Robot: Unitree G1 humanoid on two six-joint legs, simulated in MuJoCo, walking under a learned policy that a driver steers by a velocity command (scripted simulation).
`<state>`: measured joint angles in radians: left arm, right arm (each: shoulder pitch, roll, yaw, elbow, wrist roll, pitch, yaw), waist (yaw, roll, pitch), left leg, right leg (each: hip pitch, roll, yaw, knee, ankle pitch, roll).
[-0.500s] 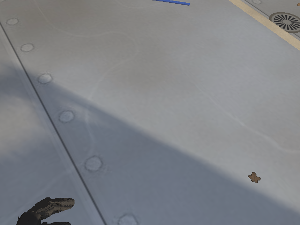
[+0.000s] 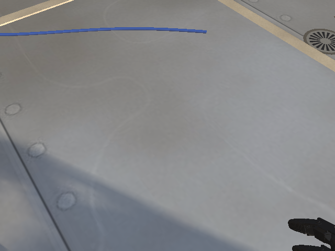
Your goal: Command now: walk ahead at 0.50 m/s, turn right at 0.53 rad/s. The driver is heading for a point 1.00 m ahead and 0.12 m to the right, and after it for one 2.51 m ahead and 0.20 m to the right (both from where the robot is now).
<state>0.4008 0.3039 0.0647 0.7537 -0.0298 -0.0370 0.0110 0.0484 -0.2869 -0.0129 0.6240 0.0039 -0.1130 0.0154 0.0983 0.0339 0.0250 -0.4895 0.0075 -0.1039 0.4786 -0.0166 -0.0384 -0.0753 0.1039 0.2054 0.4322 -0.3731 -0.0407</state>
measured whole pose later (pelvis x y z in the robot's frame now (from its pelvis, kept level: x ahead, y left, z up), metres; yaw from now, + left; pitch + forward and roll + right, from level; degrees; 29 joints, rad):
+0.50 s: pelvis +0.25 -0.02 -0.01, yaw -19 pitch +2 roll +2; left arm 0.06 0.28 0.04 0.58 -0.02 -0.02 -0.06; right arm 0.35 -0.32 -0.07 0.82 0.02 -0.06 -0.01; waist -0.10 -0.03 0.05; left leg 0.10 0.02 0.23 0.28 -0.39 -0.04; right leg -0.59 -0.05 -0.03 0.64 -0.10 -0.05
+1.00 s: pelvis +0.51 -0.12 +0.00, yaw -15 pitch +1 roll -2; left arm 0.31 0.28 0.05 0.79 0.00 -0.07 -0.01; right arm 0.16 -0.27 -0.03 0.73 0.02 -0.06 0.05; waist 0.06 0.05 0.02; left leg -0.65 0.08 -0.02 0.62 0.07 0.01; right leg 0.09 0.07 -0.13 0.20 -0.32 -0.05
